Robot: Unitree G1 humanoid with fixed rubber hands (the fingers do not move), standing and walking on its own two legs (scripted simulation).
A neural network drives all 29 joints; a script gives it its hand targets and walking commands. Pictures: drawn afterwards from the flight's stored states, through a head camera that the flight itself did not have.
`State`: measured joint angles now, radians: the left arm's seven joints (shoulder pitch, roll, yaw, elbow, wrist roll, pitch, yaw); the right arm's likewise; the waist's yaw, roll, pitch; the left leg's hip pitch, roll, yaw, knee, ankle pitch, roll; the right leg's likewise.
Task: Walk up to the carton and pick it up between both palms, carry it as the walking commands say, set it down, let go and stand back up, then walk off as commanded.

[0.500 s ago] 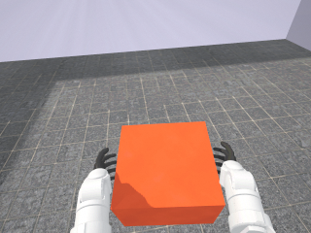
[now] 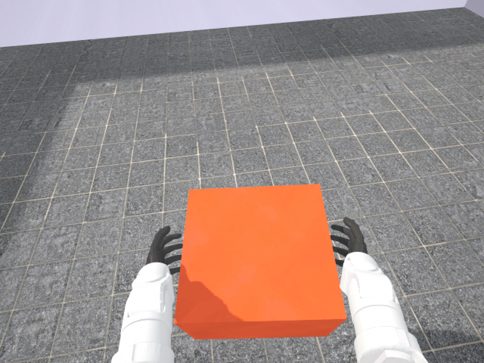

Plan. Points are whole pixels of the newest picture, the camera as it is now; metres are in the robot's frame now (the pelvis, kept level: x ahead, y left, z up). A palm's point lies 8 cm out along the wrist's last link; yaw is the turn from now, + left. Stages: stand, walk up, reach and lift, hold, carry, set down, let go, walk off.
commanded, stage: set down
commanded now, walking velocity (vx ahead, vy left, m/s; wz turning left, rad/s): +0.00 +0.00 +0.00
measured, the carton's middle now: (257, 262) +0.35 -0.01 -0.10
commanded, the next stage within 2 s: none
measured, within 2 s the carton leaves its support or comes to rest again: neither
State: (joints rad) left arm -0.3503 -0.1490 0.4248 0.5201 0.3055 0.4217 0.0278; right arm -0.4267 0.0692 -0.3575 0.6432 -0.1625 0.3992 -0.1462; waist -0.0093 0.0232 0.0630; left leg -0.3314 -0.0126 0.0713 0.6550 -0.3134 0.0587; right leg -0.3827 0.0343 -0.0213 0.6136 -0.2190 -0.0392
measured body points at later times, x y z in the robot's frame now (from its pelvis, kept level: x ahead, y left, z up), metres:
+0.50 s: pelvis +0.01 +0.00 -0.02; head +0.20 -0.01 +0.38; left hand +0.33 +0.17 -0.13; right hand +0.35 -0.19 -0.13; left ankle +0.02 +0.09 -0.72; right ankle +0.07 -0.10 -0.72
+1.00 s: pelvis -0.05 -0.01 -0.11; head +0.20 -0.03 +0.27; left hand +0.37 +0.15 -0.21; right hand +0.39 -0.21 -0.21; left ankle +0.02 +0.09 -0.72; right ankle +0.07 -0.10 -0.72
